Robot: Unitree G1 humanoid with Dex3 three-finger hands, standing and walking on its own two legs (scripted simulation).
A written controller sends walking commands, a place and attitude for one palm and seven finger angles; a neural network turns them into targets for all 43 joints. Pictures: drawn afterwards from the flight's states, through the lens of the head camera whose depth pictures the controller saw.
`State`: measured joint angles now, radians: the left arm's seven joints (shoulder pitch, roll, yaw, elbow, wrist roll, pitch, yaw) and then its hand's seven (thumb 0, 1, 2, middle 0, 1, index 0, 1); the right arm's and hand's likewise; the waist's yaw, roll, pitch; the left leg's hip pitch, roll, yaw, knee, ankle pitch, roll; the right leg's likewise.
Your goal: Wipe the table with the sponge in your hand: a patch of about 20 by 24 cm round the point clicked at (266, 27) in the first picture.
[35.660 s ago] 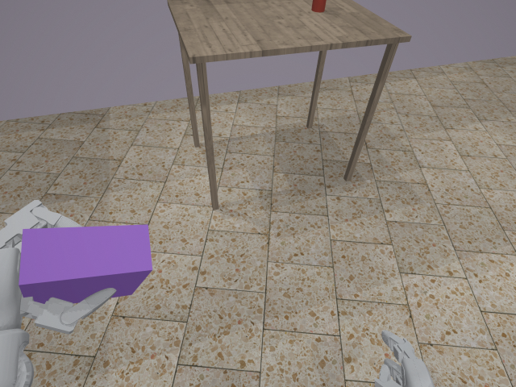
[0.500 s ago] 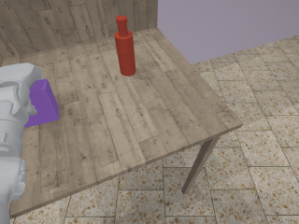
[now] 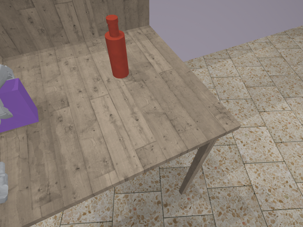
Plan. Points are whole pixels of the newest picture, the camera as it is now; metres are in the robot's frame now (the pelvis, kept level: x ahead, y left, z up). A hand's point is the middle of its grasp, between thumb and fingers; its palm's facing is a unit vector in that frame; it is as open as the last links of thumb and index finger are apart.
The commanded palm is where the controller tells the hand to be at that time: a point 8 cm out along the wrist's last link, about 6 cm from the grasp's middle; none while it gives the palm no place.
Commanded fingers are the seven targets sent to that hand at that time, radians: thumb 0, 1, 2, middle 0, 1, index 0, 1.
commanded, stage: slide back across to the first lane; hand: left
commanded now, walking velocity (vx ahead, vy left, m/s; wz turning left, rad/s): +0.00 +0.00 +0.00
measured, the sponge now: (6, 112) +0.39 +0.40 +0.08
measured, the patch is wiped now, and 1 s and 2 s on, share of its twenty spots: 1.00 1.00 1.00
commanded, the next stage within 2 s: wipe back along the first lane in 0.26 s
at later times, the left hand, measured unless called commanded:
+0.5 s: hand out of the picture +0.37 +0.43 +0.13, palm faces -0.12 +0.00 -0.99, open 9.6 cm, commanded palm +0.35 +0.42 +0.18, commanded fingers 0.00 0.10 1.30 -1.20 -1.60 -1.20 -1.60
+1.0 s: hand out of the picture +0.33 +0.41 +0.12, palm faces -0.06 -0.03 -1.00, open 9.7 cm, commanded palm +0.30 +0.39 +0.16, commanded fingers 0.00 0.10 1.30 -1.20 -1.60 -1.20 -1.60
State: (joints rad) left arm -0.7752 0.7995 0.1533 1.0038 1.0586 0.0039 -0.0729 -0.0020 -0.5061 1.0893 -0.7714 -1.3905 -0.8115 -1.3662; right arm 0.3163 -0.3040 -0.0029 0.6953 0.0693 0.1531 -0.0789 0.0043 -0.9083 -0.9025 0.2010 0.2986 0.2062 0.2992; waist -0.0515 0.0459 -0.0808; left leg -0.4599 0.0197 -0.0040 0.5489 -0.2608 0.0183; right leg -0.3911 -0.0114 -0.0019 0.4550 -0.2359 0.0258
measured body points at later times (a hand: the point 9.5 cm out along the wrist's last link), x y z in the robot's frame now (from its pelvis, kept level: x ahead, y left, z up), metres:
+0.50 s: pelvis +0.02 +0.02 +0.00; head +0.08 +0.02 +0.45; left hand +0.37 +0.43 +0.18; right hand +0.15 -0.25 -0.12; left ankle +0.00 +0.11 -0.73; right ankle -0.01 -0.15 -0.73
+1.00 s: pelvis +0.00 +0.03 +0.00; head +0.02 +0.02 +0.45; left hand +0.32 +0.41 +0.18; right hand +0.16 -0.22 -0.11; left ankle +0.00 +0.11 -0.73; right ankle -0.01 -0.14 -0.73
